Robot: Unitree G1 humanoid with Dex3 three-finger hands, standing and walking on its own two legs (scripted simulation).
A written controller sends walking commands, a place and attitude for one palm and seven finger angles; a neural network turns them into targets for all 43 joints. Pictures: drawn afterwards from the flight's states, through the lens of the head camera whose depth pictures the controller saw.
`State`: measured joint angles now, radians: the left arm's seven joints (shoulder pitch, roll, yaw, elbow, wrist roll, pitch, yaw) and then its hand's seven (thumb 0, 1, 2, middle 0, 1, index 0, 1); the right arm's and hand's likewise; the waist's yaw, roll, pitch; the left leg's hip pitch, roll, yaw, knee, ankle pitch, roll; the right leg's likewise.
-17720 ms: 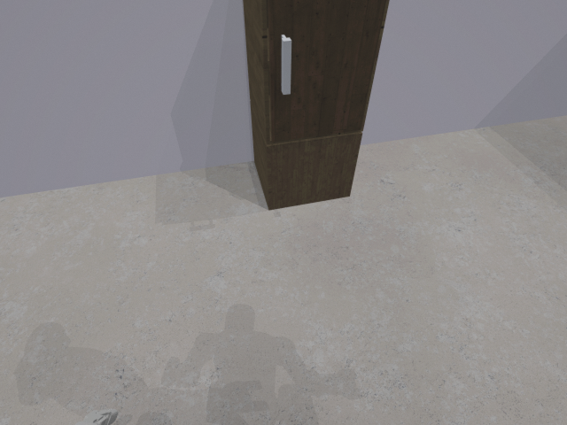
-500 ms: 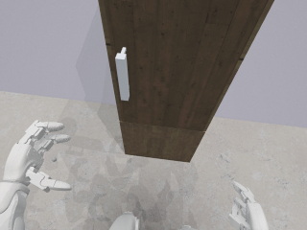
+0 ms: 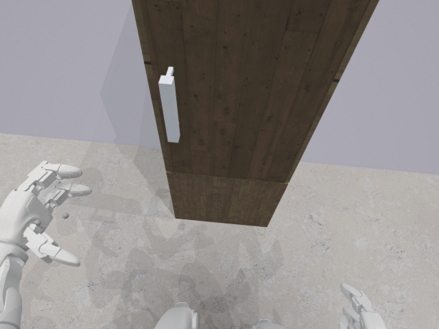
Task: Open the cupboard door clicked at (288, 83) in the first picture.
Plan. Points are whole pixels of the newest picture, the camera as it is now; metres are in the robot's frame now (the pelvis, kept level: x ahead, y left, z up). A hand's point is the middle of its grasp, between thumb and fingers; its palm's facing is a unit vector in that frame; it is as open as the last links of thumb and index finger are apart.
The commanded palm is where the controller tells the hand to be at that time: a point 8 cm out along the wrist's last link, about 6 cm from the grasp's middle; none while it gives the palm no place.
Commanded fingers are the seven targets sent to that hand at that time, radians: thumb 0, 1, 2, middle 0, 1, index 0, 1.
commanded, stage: raise the hand with hooked fingers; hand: left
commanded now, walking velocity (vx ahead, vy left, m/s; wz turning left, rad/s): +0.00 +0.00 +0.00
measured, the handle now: (172, 106) +0.58 +0.14 +0.04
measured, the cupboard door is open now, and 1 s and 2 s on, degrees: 0 0 0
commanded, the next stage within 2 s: move the hooked fingers beside the handle in 0.32 s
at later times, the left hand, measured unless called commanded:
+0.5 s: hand (75, 215) +0.28 +0.26 +0.06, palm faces -0.03 -1.00 -0.04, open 14.0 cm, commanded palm +0.27 +0.30 +0.06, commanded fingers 0.00 -0.50 0.30 -0.30 -1.20 -0.30 -1.20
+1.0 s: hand (103, 174) +0.37 +0.24 +0.05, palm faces -0.03 -1.00 -0.02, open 14.0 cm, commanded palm +0.35 +0.29 +0.05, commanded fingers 0.00 -0.50 0.30 -0.30 -1.20 -0.30 -1.20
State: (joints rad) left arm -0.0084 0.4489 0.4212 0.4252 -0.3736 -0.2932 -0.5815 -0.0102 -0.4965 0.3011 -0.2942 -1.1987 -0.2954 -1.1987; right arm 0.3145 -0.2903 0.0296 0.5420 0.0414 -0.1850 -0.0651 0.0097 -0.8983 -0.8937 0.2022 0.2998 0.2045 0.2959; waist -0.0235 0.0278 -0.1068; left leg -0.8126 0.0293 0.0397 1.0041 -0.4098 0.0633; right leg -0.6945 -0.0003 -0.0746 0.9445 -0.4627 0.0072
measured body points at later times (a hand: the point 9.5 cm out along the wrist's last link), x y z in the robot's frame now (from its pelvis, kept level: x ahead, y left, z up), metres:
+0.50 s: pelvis +0.00 -0.02 +0.00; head +0.06 -0.01 +0.44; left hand +0.28 +0.31 +0.06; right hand +0.16 -0.27 -0.08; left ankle +0.05 +0.08 -0.68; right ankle +0.00 -0.13 -0.68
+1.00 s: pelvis +0.01 -0.02 -0.01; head +0.09 -0.01 +0.43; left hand +0.37 +0.29 +0.06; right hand +0.12 -0.29 -0.10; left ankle +0.05 +0.08 -0.68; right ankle +0.00 -0.13 -0.68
